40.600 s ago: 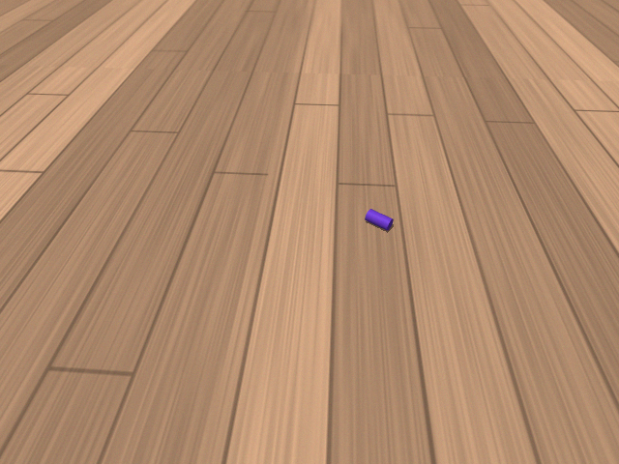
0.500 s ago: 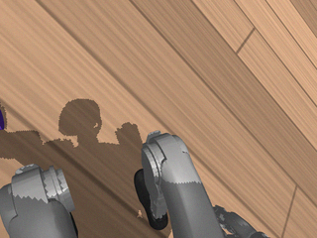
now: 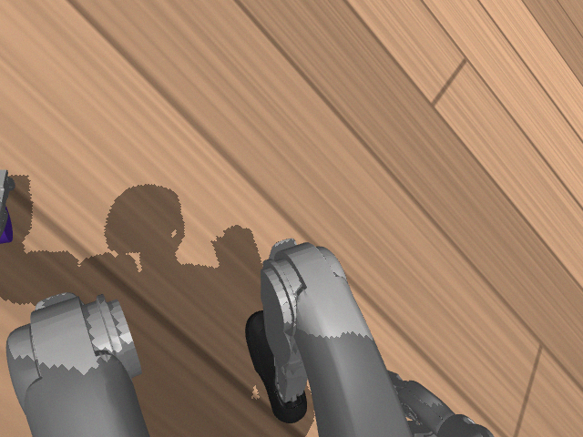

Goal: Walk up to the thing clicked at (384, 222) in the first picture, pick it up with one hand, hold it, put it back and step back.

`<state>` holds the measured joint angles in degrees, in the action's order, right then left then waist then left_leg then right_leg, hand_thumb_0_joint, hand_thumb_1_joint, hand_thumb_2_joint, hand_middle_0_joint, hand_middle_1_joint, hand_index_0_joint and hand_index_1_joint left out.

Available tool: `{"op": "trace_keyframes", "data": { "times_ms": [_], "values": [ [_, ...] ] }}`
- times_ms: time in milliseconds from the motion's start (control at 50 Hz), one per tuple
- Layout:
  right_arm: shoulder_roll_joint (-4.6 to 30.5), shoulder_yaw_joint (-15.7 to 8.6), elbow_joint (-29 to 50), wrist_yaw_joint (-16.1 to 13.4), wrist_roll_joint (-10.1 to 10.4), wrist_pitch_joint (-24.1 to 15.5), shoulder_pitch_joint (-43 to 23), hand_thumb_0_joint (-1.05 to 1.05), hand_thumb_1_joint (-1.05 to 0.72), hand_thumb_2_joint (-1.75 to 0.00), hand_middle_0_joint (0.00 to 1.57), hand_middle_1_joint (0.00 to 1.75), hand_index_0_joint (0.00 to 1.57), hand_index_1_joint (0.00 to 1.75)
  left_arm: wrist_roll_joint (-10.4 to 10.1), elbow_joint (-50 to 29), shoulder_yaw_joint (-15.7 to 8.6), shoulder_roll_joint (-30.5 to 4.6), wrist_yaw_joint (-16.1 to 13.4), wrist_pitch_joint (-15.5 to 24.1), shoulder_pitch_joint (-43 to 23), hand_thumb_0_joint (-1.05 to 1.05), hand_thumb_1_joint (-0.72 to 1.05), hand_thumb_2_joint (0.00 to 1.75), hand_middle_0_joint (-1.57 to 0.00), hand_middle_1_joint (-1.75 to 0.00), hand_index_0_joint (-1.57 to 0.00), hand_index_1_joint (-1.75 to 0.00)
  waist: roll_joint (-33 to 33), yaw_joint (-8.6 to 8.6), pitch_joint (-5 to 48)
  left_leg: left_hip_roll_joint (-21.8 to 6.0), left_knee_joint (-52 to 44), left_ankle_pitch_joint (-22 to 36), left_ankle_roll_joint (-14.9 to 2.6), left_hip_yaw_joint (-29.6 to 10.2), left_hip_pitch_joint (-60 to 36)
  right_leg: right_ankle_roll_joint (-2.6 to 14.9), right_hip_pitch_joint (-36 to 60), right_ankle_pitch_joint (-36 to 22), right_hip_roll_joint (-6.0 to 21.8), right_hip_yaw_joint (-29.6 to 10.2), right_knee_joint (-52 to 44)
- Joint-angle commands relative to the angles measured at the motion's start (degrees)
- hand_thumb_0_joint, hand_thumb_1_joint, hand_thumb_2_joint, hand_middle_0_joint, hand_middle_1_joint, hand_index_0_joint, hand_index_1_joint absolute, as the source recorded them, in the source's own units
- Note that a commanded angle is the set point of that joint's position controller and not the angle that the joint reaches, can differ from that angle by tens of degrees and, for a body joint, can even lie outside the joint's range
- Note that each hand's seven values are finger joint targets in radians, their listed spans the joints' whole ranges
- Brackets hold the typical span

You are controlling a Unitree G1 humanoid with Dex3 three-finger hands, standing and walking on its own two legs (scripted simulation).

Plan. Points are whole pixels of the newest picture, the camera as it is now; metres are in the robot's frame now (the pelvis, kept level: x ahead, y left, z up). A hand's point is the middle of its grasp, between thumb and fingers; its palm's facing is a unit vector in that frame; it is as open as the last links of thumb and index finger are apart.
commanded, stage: close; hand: left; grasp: from above
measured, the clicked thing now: out of the picture +0.43 +0.33 -0.27
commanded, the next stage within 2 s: none
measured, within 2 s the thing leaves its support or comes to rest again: neither
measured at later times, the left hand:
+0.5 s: hand out of the picture +0.40 +0.32 -0.24, palm faces -0.51 -0.18 -0.84, open 12.9 cm
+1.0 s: hand out of the picture +0.42 +0.33 -0.25, palm faces -0.43 -0.18 -0.88, open 11.8 cm
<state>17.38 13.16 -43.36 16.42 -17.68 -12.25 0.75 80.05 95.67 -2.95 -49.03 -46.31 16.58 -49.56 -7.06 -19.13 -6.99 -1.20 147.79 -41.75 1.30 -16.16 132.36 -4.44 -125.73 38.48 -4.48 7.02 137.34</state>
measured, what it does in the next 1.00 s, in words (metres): stands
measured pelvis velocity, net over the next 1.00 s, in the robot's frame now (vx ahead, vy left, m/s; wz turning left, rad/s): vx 0.00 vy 0.00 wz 0.00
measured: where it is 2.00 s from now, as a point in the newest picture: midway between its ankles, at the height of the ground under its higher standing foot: (211, 421)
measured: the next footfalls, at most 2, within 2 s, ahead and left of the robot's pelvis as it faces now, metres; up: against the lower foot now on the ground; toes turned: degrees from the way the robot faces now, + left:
none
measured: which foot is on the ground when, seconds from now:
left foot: down 0.00-1.00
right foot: down 0.00-1.00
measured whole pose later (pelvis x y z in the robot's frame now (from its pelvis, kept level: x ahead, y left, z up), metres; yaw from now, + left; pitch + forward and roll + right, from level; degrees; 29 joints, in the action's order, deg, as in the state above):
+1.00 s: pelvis +0.00 +0.00 +0.00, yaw +0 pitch +27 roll -14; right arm 20.7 12.5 -41.2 16.9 -15.7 -14.3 3.7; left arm 70.2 98.3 -9.2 -54.2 -35.9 9.3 -55.7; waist -6.7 -21.1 -8.2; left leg -0.6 147.0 -40.9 0.9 -15.5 134.9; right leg -4.4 -127.6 38.5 -3.7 6.8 136.9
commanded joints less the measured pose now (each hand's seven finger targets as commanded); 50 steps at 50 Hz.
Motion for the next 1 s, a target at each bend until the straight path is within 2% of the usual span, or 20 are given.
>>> {"op": "trace_keyframes", "data": {
  "times_ms": [0,60,140,180,240,320,360,400,460,480,540,600,660,700,780,820,840,880,920,980],
  "values": [
    [19.71,-6.53,-0.46,-0.07,1.51,-1.70,8.68,0.00,-0.89,-0.90,0.20,0.30,0.20,0.30,-3.56,-4.92,0.11,-11.42,-4.46,-6.42,-17.50,0.00,-0.35,0.86,-0.16,-0.90,-0.16,-0.89,26.01,-3.46,32.00,-1.20,-17.72,4.81,-1.17,7.82,-24.18,5.59,13.38,-7.64,-1.50,6.90,-13.01],
    [20.32,-6.78,0.33,0.82,2.29,-3.00,9.57,0.00,-0.89,-0.90,0.20,0.30,0.20,0.30,-7.44,-3.81,-0.38,-10.70,-1.70,-9.22,-19.92,0.00,-0.32,0.83,-0.17,-0.90,-0.19,-0.88,25.47,-3.82,31.70,-1.23,-16.64,4.47,-1.69,7.54,-22.53,5.21,11.76,-8.15,-0.80,6.53,-12.43],
    [21.44,-6.98,0.82,0.83,3.48,-3.69,12.07,0.00,-0.90,-0.90,0.20,0.30,0.20,0.30,-9.46,-0.32,-8.06,-18.01,4.13,-9.58,-16.92,0.00,-0.31,0.81,-0.19,-0.89,-0.21,-0.87,26.12,-1.46,34.40,-0.83,-16.25,11.39,-1.56,7.23,-24.09,5.23,14.33,-13.11,-0.23,6.88,-10.46],
    [19.49,-6.07,1.09,0.86,2.73,-3.16,12.03,0.00,-0.90,-0.90,0.20,0.30,0.20,0.30,-9.89,0.36,-7.42,-15.71,7.73,-8.43,-14.61,0.00,-0.30,0.80,-0.19,-0.91,-0.21,-0.89,27.96,-1.69,35.31,-0.59,-17.00,13.72,-1.05,6.85,-25.96,5.41,15.83,-14.45,-0.44,7.50,-9.44],
    [20.24,-6.42,1.34,0.55,2.53,-2.68,11.82,0.00,-0.90,-0.90,0.20,0.30,0.20,0.30,-10.70,-3.57,-5.44,-14.92,13.09,-6.06,-15.59,0.00,-0.34,0.82,-0.16,-0.96,-0.18,-0.93,31.78,-2.31,36.32,-0.48,-17.20,15.18,-0.70,6.92,-28.51,5.32,16.30,-15.69,-0.48,7.89,-9.45],
    [19.86,-6.00,1.21,-0.09,2.64,-0.87,12.86,0.00,-0.90,-0.90,0.20,0.30,0.20,0.30,-11.06,-9.70,-2.61,-13.43,16.64,-0.65,-14.27,0.00,-0.32,0.82,-0.19,-0.92,-0.21,-0.90,31.05,-1.92,38.08,-0.41,-17.20,16.85,-0.54,7.22,-29.69,5.41,19.59,-17.13,-0.89,8.19,-10.75],
    [19.96,-5.47,1.68,-0.34,2.81,0.06,13.19,0.00,-0.90,-0.90,0.20,0.30,0.20,0.30,-10.34,-11.50,-0.85,-12.19,16.83,2.34,-14.67,0.00,-0.28,0.79,-0.22,-0.88,-0.24,-0.86,29.16,-2.56,37.75,-0.41,-15.49,17.82,-0.57,7.31,-29.45,5.65,19.75,-18.05,-0.88,8.61,-11.01],
    [20.85,-5.46,2.15,-0.70,2.82,1.00,13.21,0.00,-0.90,-0.90,0.20,0.30,0.20,0.30,-9.00,-12.81,-1.22,-13.12,15.36,5.29,-15.51,0.00,-0.26,0.78,-0.23,-0.87,-0.25,-0.85,28.17,-2.85,37.18,-0.29,-14.95,17.80,-0.63,7.28,-29.41,5.63,20.02,-18.08,-0.83,8.92,-11.09],
    [20.00,-4.12,1.82,-1.14,2.29,2.17,13.03,0.00,-0.89,-0.90,0.20,0.30,0.20,0.30,-6.02,-10.48,-5.25,-15.92,10.47,8.15,-13.36,0.00,-0.19,0.75,-0.28,-0.82,-0.29,-0.80,25.35,-1.68,37.96,-0.50,-14.28,17.48,-1.08,7.35,-28.72,5.16,20.52,-18.35,-1.25,9.00,-10.70],
    [20.31,-4.21,1.76,-1.09,1.67,2.18,12.56,0.00,-0.89,-0.90,0.20,0.30,0.20,0.30,-4.86,-8.47,-4.73,-15.05,8.54,8.52,-13.02,0.00,-0.17,0.76,-0.29,-0.81,-0.31,-0.79,24.85,-2.09,36.80,-0.52,-13.85,16.52,-1.07,7.69,-28.72,5.01,19.68,-17.73,-1.22,9.14,-10.27],
    [20.07,-4.53,-0.02,-1.56,0.46,2.47,10.22,0.00,-0.88,-0.89,0.20,0.30,0.20,0.30,-0.43,-5.28,-3.32,-14.87,2.27,6.98,-10.82,0.00,-0.14,0.71,-0.29,-0.80,-0.31,-0.77,25.75,-1.21,33.59,-0.60,-16.30,11.63,-1.03,7.85,-28.17,5.37,16.49,-12.88,-1.83,9.31,-11.10],
    [19.67,-5.15,-0.33,-1.98,-0.24,1.67,8.52,0.00,-0.88,-0.89,0.20,0.30,0.20,0.30,1.60,-4.74,-1.10,-14.00,-2.71,3.08,-12.26,0.00,-0.12,0.68,-0.29,-0.80,-0.32,-0.76,24.93,-2.71,30.46,-0.92,-17.83,7.23,-0.58,8.59,-26.82,5.62,14.74,-8.52,-1.97,8.75,-12.91],
    [19.50,-5.74,-0.28,-1.48,0.22,-0.13,7.44,0.00,-0.88,-0.89,0.20,0.30,0.20,0.30,-0.53,-6.46,0.90,-12.94,-4.73,-1.66,-15.67,0.00,-0.10,0.67,-0.32,-0.75,-0.35,-0.72,25.76,-3.72,30.19,-1.14,-18.01,5.85,-0.31,8.92,-25.60,5.42,14.39,-6.81,-1.90,7.12,-14.02],
    [19.55,-6.14,-0.85,-1.16,1.02,-1.00,7.91,0.00,-0.88,-0.90,0.20,0.30,0.20,0.30,-3.03,-6.56,0.24,-12.91,-5.31,-4.59,-17.51,0.00,-0.10,0.66,-0.34,-0.72,-0.35,-0.70,25.19,-3.24,30.89,-1.36,-18.06,4.64,-0.61,8.35,-24.09,5.42,13.40,-6.33,-1.43,6.80,-14.33],
    [20.47,-6.51,0.29,-0.15,2.11,-2.22,9.57,0.00,-0.89,-0.90,0.20,0.30,0.20,0.30,-7.57,-3.87,0.06,-11.42,-2.19,-8.81,-19.25,0.00,-0.10,0.64,-0.33,-0.73,-0.35,-0.70,25.30,-3.66,32.23,-1.44,-16.84,5.15,-1.56,7.25,-22.84,5.15,12.01,-8.60,-0.69,6.52,-12.94],
    [21.28,-6.15,1.99,0.00,2.81,-2.76,9.71,0.00,-0.89,-0.90,0.20,0.30,0.20,0.30,-9.07,-3.54,-2.63,-14.57,0.88,-9.52,-20.04,0.00,-0.10,0.65,-0.34,-0.72,-0.36,-0.70,25.57,-3.33,34.28,-1.33,-16.07,9.42,-1.72,7.40,-24.16,5.08,14.03,-12.53,-0.64,6.60,-12.03],
    [21.83,-6.19,1.29,-0.19,3.23,-2.79,10.67,0.00,-0.89,-0.90,0.20,0.30,0.20,0.30,-9.66,-1.01,-5.89,-18.59,2.22,-9.44,-19.32,0.00,-0.09,0.64,-0.36,-0.71,-0.37,-0.69,25.77,-2.59,33.96,-1.24,-16.32,10.69,-1.61,7.36,-23.76,5.20,14.62,-13.30,-0.39,6.60,-11.61],
    [20.91,-5.52,1.35,-0.14,2.92,-2.51,12.08,0.00,-0.89,-0.90,0.20,0.30,0.20,0.30,-10.17,0.42,-8.18,-19.21,5.48,-8.90,-15.75,0.00,-0.06,0.61,-0.38,-0.71,-0.40,-0.68,26.96,-1.31,35.45,-0.88,-16.63,14.21,-1.39,7.37,-24.72,5.41,17.21,-15.21,-0.50,6.85,-10.68],
    [20.05,-5.13,1.68,-0.12,2.22,-2.62,11.70,0.00,-0.89,-0.90,0.20,0.30,0.20,0.30,-10.55,-0.45,-6.74,-16.92,9.15,-7.61,-15.87,0.00,-0.06,0.61,-0.37,-0.72,-0.40,-0.69,28.97,-2.21,35.21,-0.60,-16.92,14.93,-0.93,7.09,-27.24,5.49,16.79,-15.55,-0.39,7.68,-9.67],
    [20.76,-5.11,2.17,-0.65,2.19,-1.80,11.21,0.00,-0.90,-0.90,0.20,0.30,0.20,0.30,-10.81,-5.30,-6.66,-18.99,13.29,-4.59,-15.73,0.00,-0.09,0.62,-0.37,-0.72,-0.39,-0.70,31.63,-1.56,36.14,-0.44,-17.60,14.59,-0.66,6.94,-28.40,5.63,17.64,-14.97,-0.49,8.16,-10.06]
  ]
}}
